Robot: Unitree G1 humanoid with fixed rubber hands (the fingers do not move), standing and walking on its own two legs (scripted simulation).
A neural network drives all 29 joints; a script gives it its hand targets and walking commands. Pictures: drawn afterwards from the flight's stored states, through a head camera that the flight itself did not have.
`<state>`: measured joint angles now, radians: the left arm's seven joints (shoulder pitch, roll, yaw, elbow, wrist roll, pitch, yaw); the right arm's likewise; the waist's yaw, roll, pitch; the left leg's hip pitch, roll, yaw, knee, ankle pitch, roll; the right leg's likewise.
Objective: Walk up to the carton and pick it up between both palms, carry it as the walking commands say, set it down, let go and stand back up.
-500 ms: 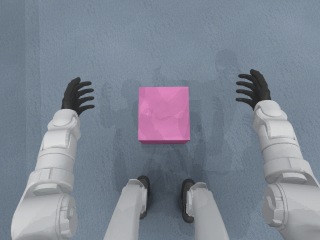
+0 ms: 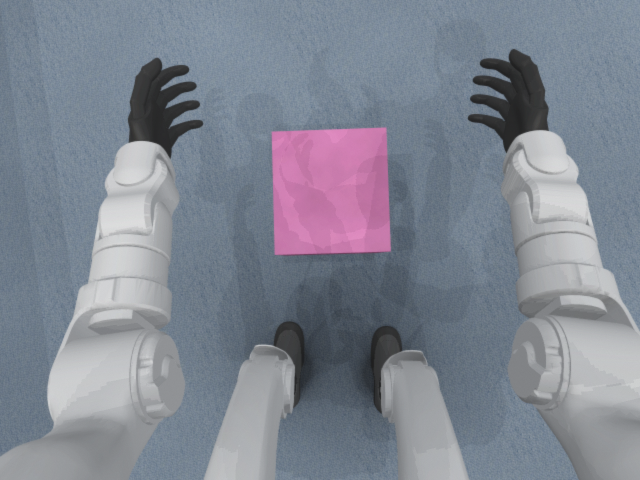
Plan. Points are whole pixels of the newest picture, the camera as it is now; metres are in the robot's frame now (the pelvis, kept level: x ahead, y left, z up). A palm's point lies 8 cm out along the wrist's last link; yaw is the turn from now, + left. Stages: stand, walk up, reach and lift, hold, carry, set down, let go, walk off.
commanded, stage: reach and lift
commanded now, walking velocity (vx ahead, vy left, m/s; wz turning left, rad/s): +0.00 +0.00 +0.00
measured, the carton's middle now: (330, 199) +0.49 +0.02 -0.53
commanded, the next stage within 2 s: none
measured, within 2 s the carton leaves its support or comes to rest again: neither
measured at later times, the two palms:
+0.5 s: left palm (205, 175) +0.48 +0.21 -0.28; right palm (465, 167) +0.51 -0.19 -0.29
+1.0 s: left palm (235, 193) +0.48 +0.20 -0.42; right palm (437, 184) +0.50 -0.18 -0.41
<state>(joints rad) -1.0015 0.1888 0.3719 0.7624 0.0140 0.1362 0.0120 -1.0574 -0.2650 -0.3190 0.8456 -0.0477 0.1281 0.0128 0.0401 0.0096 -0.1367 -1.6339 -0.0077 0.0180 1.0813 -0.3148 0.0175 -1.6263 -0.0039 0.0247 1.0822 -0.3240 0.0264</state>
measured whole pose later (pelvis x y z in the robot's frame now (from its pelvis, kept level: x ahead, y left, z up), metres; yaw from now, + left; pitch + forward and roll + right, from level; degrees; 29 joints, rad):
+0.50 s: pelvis -0.05 -0.01 -0.14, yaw +2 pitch +43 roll +2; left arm -1.24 0.33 0.27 0.78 -0.14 0.17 0.09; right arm -1.30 -0.35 -0.20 0.80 0.08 0.19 -0.10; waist 0.02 0.01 0.21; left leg -1.97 0.00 0.02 1.71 -0.48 0.00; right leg -1.98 0.00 0.03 1.73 -0.50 0.01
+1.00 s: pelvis -0.07 -0.01 -0.25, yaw +1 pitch +31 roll +1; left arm -1.53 0.41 0.12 1.11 -0.25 0.12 0.13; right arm -1.59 -0.44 -0.02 1.13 0.25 0.14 -0.13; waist 0.02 -0.01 0.52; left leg -2.12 0.01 0.02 2.12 -0.53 0.00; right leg -2.13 0.02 0.02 2.14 -0.54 0.01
